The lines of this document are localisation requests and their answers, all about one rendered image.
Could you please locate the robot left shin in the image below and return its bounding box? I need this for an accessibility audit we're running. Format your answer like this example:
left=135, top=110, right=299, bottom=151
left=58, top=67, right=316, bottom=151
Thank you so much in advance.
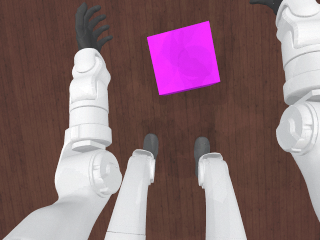
left=127, top=149, right=154, bottom=167

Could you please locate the robot shin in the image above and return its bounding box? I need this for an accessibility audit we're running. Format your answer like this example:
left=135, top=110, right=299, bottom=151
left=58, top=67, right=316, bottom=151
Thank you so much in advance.
left=127, top=149, right=154, bottom=167
left=199, top=152, right=229, bottom=171

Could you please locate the left robot forearm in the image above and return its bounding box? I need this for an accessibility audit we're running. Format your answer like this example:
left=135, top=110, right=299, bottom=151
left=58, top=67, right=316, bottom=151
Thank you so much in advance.
left=55, top=48, right=112, bottom=188

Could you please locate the robot left upper arm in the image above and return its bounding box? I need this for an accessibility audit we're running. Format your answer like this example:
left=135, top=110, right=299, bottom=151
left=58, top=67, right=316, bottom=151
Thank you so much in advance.
left=3, top=149, right=122, bottom=240

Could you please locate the robot right upper arm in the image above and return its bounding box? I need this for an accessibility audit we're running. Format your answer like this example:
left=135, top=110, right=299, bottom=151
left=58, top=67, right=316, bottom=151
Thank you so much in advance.
left=276, top=101, right=320, bottom=222

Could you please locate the robot left hand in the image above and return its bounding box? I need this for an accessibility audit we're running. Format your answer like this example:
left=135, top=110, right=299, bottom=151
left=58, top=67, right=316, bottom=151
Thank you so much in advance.
left=75, top=2, right=113, bottom=54

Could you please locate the robot right hand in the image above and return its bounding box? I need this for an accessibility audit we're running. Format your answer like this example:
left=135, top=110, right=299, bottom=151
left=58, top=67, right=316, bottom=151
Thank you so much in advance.
left=249, top=0, right=283, bottom=16

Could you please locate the carton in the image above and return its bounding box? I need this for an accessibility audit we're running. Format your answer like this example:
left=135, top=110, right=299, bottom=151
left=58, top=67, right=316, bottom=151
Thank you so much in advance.
left=147, top=21, right=220, bottom=96

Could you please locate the right robot forearm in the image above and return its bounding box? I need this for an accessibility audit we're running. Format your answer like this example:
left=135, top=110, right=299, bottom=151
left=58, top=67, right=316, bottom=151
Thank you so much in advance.
left=275, top=0, right=320, bottom=106

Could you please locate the robot right shin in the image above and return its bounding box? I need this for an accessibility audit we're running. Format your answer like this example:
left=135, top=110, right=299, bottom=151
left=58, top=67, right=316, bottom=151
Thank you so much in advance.
left=199, top=152, right=229, bottom=171

